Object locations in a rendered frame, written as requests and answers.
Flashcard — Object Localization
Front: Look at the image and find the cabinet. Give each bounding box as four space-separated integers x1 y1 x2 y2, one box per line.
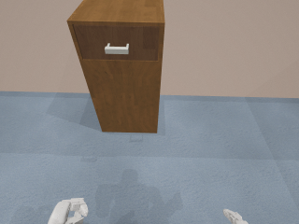
67 0 165 133

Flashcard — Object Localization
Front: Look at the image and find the drawer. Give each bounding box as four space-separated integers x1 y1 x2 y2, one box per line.
73 24 160 61

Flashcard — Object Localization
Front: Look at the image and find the robot right hand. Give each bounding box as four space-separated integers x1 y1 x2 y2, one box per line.
222 209 249 224

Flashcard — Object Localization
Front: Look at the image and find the handle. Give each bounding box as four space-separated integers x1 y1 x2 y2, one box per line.
105 43 129 54

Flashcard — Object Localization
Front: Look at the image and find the robot left hand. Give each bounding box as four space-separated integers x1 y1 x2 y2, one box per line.
48 198 89 224

